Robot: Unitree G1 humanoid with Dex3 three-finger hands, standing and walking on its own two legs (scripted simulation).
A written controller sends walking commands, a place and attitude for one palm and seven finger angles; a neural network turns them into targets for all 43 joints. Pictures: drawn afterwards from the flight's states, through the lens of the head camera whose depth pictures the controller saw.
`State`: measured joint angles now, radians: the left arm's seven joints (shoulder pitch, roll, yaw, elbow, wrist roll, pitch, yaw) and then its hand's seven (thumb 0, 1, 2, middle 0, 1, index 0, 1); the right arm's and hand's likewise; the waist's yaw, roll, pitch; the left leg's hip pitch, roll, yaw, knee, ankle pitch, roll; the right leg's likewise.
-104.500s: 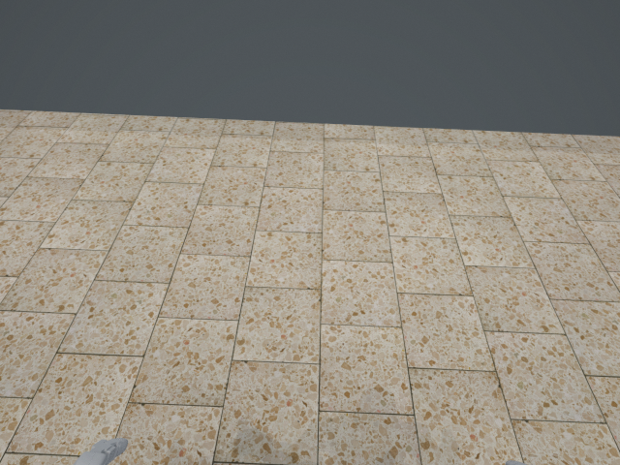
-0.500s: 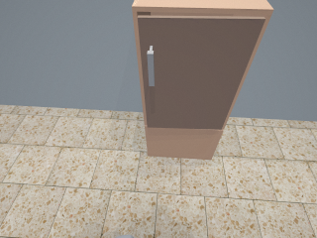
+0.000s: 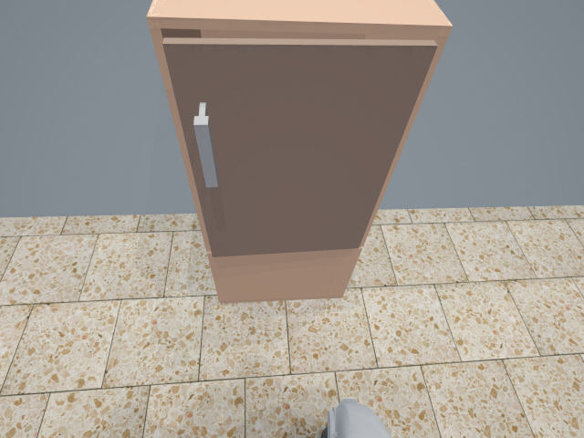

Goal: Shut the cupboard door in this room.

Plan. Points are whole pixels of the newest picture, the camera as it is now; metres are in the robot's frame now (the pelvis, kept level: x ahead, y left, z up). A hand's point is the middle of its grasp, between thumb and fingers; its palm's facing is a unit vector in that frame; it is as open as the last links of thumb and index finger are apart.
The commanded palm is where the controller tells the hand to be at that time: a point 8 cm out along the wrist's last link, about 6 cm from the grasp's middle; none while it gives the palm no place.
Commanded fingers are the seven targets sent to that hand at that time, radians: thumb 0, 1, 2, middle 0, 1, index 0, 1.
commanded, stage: take the last steps up to it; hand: left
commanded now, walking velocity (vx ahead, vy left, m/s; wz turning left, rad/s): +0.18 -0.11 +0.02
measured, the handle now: (207, 146) +0.57 +0.16 +0.04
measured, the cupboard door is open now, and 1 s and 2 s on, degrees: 2 2 2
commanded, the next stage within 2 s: come to a stop and stand still in 0.06 s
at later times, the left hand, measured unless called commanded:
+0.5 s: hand out of the picture +0.14 +0.11 -0.16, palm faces +0.11 -0.96 -0.26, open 7.3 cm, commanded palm none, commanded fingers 0.00 0.90 0.90 -0.20 -0.30 -0.20 -0.30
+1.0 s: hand out of the picture +0.05 +0.23 -0.17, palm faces +0.05 -0.95 -0.30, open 7.3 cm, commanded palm none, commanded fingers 0.00 0.90 0.90 -0.20 -0.30 -0.20 -0.30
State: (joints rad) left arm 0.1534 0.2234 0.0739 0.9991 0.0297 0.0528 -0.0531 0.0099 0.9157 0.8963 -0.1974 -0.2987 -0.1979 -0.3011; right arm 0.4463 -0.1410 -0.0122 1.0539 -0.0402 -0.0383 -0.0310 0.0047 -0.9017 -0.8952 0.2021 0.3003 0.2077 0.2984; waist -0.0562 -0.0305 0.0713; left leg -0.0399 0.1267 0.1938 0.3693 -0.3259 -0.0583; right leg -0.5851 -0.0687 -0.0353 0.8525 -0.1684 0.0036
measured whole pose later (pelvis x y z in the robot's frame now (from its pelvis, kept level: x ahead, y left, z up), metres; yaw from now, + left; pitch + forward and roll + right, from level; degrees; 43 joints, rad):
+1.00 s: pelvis +0.03 +0.02 -0.01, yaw +0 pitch -2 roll +2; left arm 0.30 0.20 0.03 0.98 0.03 0.04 0.03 0.01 0.91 0.90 -0.20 -0.30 -0.20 -0.30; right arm 0.28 -0.19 -0.02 0.92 -0.02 0.03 -0.01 0.00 -0.93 -0.90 0.20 0.30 0.21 0.30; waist 0.01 0.03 0.01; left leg -0.23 -0.07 0.09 0.56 -0.29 0.07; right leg -0.33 -0.03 0.03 0.62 -0.28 -0.01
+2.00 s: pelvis +0.07 +0.02 +0.00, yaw +1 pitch +0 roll +0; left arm 0.29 0.14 -0.01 1.11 0.02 -0.01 0.03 0.02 0.93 0.90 -0.20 -0.30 -0.20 -0.30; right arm 0.26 -0.16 0.01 1.09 -0.01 -0.04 -0.03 0.01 -0.91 -0.90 0.20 0.30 0.20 0.30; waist 0.00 0.00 0.02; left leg -0.15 -0.05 0.06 0.43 -0.27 0.05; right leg -0.24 0.02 0.06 0.47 -0.23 -0.01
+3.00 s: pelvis +0.19 -0.11 -0.02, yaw +5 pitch +1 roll +0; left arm 0.15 0.18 0.05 0.97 0.03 -0.01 0.00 0.01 0.91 0.90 -0.20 -0.30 -0.20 -0.30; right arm 0.26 -0.22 -0.06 1.03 -0.01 0.02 -0.04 0.00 -0.90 -0.90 0.20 0.30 0.21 0.30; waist -0.03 0.05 0.12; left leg -0.27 0.09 -0.03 0.85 -0.59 -0.03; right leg -0.39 -0.06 -0.06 0.67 -0.28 0.01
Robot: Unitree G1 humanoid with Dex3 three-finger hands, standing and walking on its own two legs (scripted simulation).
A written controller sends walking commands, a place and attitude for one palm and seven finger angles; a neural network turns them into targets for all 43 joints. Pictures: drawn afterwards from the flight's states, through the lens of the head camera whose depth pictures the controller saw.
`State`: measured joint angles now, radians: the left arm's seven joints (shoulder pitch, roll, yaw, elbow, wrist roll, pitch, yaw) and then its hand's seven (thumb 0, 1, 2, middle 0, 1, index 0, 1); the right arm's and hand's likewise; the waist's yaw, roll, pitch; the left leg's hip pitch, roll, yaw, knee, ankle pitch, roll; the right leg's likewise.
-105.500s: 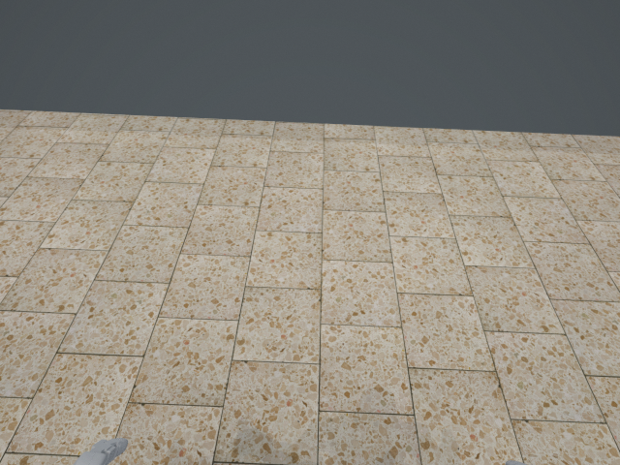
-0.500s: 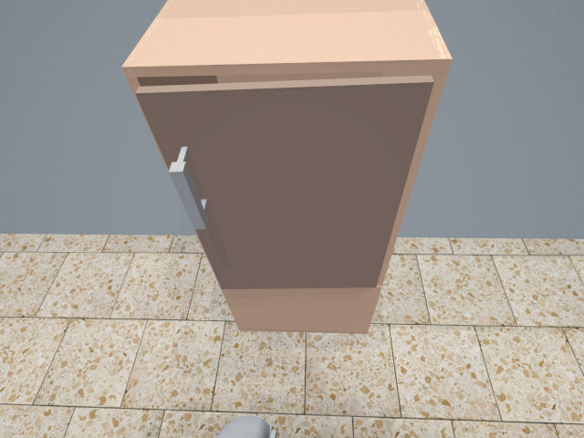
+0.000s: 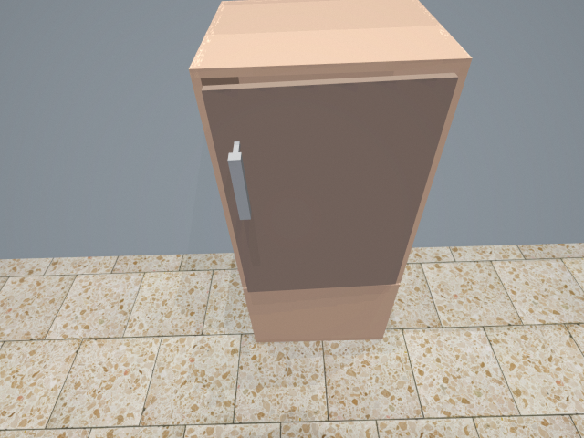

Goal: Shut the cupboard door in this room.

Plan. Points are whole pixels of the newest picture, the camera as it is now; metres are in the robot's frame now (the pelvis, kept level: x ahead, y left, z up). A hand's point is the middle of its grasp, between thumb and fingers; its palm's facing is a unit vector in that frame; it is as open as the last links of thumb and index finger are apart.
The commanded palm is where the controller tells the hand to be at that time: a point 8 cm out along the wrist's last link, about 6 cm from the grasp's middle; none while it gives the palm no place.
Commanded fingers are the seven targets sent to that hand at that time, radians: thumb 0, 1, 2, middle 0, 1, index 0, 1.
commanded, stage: come to a stop and stand still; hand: left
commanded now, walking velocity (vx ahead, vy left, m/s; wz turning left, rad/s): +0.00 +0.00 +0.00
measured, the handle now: (241, 181) +0.54 +0.14 +0.05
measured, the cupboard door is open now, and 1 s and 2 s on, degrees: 2 2 2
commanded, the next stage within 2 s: look again from close up in 0.36 s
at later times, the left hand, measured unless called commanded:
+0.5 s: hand out of the picture -0.01 +0.19 -0.16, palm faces +0.03 -0.98 -0.19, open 7.3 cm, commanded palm none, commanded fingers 0.00 0.90 0.90 -0.20 -0.30 -0.20 -0.30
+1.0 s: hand out of the picture +0.04 +0.16 -0.16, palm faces +0.03 -0.98 -0.18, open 7.3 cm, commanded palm none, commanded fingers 0.00 0.90 0.90 -0.20 -0.30 -0.20 -0.30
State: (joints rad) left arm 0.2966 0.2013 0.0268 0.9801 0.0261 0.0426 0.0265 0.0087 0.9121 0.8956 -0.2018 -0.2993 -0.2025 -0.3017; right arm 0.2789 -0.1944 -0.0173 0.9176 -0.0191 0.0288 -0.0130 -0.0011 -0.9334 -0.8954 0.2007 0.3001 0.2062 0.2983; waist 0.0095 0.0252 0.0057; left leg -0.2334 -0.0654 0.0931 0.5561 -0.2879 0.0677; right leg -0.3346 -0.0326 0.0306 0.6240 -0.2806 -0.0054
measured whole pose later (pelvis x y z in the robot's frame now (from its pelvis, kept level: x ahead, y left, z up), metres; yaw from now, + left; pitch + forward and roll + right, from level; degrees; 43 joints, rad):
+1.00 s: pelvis +0.04 +0.00 +0.01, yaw +1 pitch +0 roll +0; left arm 0.29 0.14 -0.01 1.11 0.02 -0.01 0.03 0.02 0.93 0.90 -0.20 -0.30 -0.20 -0.30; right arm 0.26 -0.16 0.01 1.09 -0.01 -0.04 -0.03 0.01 -0.91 -0.90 0.20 0.30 0.20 0.30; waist 0.00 0.00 0.02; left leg -0.15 -0.05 0.06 0.43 -0.27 0.05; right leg -0.24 0.02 0.06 0.47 -0.23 -0.01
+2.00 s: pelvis +0.17 -0.13 -0.01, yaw +4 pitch +1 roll +0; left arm 0.15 0.18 0.05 0.97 0.03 -0.01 0.00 0.01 0.91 0.90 -0.20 -0.30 -0.20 -0.30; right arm 0.26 -0.22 -0.06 1.03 -0.01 0.02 -0.04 0.00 -0.90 -0.90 0.20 0.30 0.21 0.30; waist -0.03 0.05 0.12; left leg -0.27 0.09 -0.03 0.85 -0.59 -0.03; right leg -0.39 -0.06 -0.06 0.67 -0.28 0.01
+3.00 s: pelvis +0.08 -0.11 +0.02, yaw +5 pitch -1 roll +1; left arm 0.31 0.14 0.03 1.09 0.02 0.01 0.03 0.01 0.93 0.90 -0.20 -0.30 -0.20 -0.30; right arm 0.39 -0.12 -0.03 1.15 -0.02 0.03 -0.01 0.01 -0.91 -0.90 0.20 0.30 0.20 0.30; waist -0.02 -0.02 -0.01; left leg -0.34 -0.02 0.06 0.58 -0.32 0.02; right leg -0.10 0.01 -0.02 0.41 -0.29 -0.04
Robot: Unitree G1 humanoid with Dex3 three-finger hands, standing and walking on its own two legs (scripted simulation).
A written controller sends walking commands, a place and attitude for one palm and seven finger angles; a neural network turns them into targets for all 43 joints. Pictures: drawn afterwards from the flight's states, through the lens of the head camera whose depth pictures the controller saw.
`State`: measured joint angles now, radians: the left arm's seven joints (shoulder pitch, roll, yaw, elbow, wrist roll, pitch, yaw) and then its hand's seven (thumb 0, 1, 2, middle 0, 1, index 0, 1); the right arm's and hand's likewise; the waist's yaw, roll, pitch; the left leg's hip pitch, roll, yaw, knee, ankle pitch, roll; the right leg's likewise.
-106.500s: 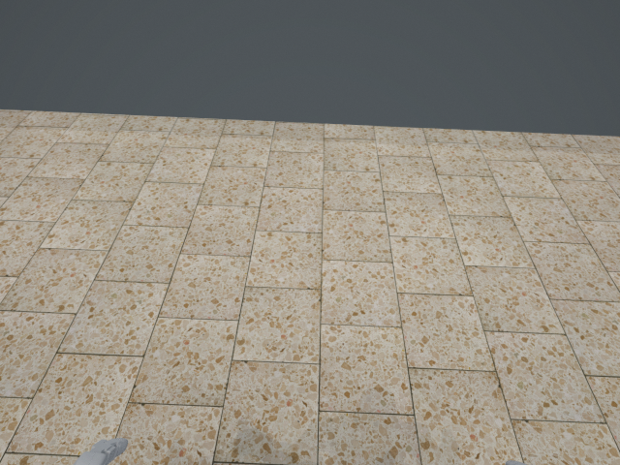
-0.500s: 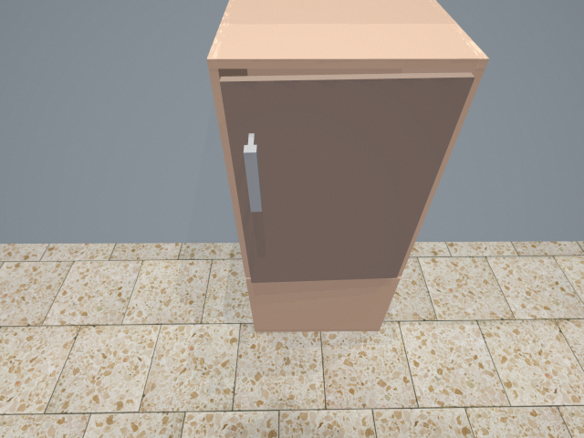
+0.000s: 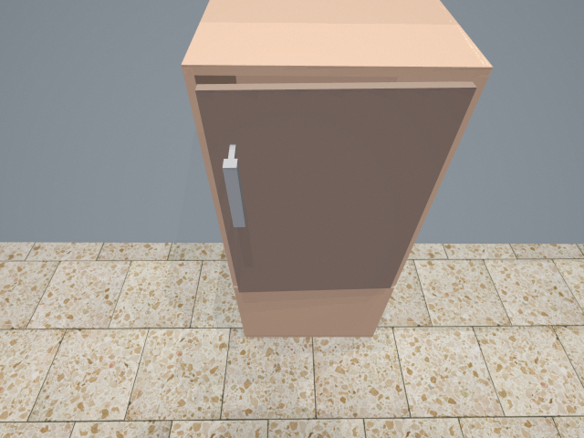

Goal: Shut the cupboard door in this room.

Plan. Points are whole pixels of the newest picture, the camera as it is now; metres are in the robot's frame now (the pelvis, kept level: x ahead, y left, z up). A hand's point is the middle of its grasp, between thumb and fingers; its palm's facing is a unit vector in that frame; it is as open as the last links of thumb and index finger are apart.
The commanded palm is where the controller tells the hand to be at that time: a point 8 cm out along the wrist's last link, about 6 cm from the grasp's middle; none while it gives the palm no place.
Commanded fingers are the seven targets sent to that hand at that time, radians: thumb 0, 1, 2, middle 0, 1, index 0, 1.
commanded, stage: shuffle to correct the standing spot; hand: left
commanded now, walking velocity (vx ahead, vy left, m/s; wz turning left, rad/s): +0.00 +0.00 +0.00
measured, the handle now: (236, 187) +0.51 +0.13 +0.04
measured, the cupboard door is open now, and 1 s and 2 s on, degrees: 2 2 2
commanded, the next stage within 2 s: come to a stop and stand still in 0.72 s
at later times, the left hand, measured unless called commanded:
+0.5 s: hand out of the picture +0.03 +0.12 -0.19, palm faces +0.12 -0.98 -0.14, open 7.3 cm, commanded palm none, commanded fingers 0.00 0.90 0.90 -0.20 -0.30 -0.20 -0.30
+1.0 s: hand (256, 414) +0.20 +0.07 -0.18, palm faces +0.04 -0.97 -0.25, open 7.3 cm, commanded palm none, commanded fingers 0.00 0.90 0.90 -0.20 -0.30 -0.20 -0.30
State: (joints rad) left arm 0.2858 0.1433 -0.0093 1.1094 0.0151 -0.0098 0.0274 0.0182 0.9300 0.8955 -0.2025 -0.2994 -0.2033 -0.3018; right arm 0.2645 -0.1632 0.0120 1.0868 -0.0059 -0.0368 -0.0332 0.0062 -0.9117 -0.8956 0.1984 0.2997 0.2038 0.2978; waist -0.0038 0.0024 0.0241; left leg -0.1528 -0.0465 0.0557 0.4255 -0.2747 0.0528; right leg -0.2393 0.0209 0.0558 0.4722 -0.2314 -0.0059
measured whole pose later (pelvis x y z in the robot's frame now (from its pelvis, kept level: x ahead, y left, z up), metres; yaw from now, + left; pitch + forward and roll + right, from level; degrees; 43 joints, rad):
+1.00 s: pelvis +0.12 -0.12 -0.02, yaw +3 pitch +1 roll +0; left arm 0.15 0.18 0.05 0.97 0.03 -0.01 0.00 0.01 0.91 0.90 -0.20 -0.30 -0.20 -0.30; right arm 0.26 -0.22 -0.06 1.03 -0.01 0.02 -0.04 0.00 -0.90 -0.90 0.20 0.30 0.21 0.30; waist -0.03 0.05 0.12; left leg -0.27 0.09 -0.03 0.85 -0.59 -0.03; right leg -0.39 -0.06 -0.06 0.67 -0.28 0.01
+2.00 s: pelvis +0.04 -0.11 +0.00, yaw +4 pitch -1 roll +1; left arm 0.31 0.14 0.03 1.09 0.02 0.01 0.03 0.01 0.93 0.90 -0.20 -0.30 -0.20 -0.30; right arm 0.39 -0.12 -0.03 1.15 -0.02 0.03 -0.01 0.01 -0.91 -0.90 0.20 0.30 0.20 0.30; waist -0.02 -0.02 -0.01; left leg -0.34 -0.02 0.06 0.58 -0.32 0.02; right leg -0.10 0.01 -0.02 0.41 -0.29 -0.04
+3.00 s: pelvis +0.04 -0.08 -0.01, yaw +4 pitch -2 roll +0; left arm 0.29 0.17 -0.01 1.04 0.01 0.00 0.04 0.01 0.91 0.90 -0.20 -0.30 -0.20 -0.30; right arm 0.29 -0.18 0.00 1.05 -0.02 0.01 -0.01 0.01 -0.92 -0.90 0.20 0.30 0.20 0.30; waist -0.02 0.03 0.04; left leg -0.31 0.00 0.07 0.56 -0.22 0.04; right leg -0.13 -0.02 0.00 0.54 -0.38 0.01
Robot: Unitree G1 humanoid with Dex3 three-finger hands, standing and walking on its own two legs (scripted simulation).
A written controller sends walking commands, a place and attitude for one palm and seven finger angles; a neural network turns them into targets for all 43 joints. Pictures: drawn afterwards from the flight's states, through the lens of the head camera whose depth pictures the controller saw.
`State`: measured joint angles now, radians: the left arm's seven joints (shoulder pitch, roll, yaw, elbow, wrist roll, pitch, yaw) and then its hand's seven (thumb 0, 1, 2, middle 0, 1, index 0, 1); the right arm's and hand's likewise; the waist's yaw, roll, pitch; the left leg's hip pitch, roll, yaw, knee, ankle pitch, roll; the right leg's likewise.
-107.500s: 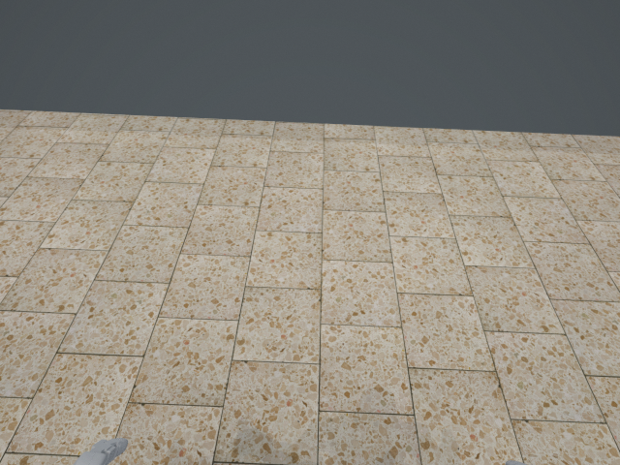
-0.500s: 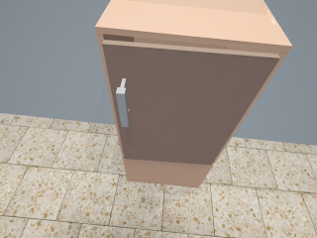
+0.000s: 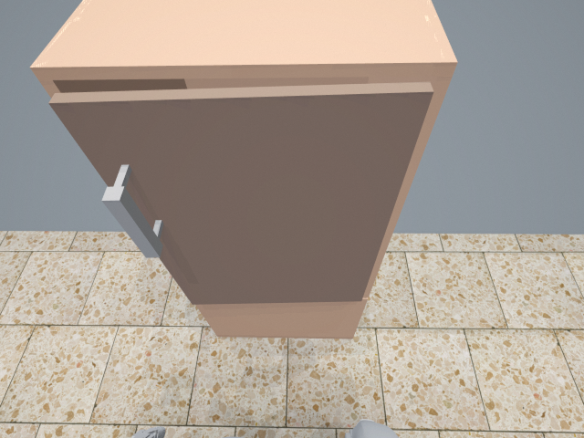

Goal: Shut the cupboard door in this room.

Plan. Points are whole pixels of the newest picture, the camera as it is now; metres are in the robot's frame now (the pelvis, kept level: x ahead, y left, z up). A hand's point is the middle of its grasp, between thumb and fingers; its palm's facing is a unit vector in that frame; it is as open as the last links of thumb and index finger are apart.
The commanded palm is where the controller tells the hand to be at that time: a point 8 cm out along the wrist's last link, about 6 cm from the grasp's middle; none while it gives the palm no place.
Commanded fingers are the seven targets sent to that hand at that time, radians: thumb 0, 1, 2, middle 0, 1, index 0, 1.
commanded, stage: come to a stop and stand still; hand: left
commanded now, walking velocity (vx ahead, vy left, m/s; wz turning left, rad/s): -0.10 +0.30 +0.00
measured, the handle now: (139, 214) +0.40 +0.23 +0.06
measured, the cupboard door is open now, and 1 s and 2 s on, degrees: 2 2 2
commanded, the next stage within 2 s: look again from close up in 1.56 s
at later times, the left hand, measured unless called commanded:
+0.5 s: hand out of the picture -0.03 +0.24 -0.16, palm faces +0.11 -0.98 -0.18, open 7.3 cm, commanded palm none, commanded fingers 0.00 0.90 0.90 -0.20 -0.30 -0.20 -0.30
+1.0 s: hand out of the picture -0.08 +0.19 -0.15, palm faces +0.06 -0.98 -0.18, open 7.3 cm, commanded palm none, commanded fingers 0.00 0.90 0.90 -0.20 -0.30 -0.20 -0.30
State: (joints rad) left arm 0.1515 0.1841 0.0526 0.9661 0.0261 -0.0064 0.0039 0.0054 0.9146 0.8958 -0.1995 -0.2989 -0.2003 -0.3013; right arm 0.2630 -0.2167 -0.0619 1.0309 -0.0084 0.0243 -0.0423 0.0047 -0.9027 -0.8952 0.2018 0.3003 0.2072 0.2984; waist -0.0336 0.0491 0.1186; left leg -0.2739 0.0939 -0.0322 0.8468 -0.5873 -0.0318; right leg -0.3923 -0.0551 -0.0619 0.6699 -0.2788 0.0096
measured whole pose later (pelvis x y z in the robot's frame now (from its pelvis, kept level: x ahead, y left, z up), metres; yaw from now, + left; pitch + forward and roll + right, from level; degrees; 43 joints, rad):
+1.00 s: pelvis -0.08 +0.02 +0.02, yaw +1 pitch -1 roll +1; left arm 0.31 0.14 0.03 1.09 0.02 0.01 0.03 0.01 0.93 0.90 -0.20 -0.30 -0.20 -0.30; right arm 0.39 -0.12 -0.03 1.15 -0.02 0.03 -0.01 0.01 -0.91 -0.90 0.20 0.30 0.20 0.30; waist -0.02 -0.02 -0.01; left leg -0.34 -0.02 0.06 0.58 -0.32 0.02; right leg -0.10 0.01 -0.02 0.41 -0.29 -0.04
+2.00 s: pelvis -0.08 +0.05 +0.01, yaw +1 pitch -2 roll +0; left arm 0.29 0.17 -0.01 1.04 0.01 0.00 0.04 0.01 0.91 0.90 -0.20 -0.30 -0.20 -0.30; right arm 0.29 -0.18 0.00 1.05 -0.02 0.01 -0.01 0.01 -0.92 -0.90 0.20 0.30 0.20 0.30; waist -0.02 0.03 0.04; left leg -0.31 0.00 0.07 0.56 -0.22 0.04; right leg -0.13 -0.02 0.00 0.54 -0.38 0.01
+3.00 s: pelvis -0.11 +0.03 -0.07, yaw +1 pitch +11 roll -2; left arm 0.39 0.25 0.15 -0.05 -0.31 -0.21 -0.33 0.02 0.90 0.90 -0.72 -0.87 -0.73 -0.87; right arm 0.25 -0.17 0.02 0.57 0.05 -0.19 -0.07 0.02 -0.90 -0.90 0.20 0.30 0.21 0.30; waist 0.00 0.06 -0.13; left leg -0.92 0.06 -0.01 1.11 -0.39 0.00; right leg -0.72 0.03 -0.08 1.12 -0.60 -0.02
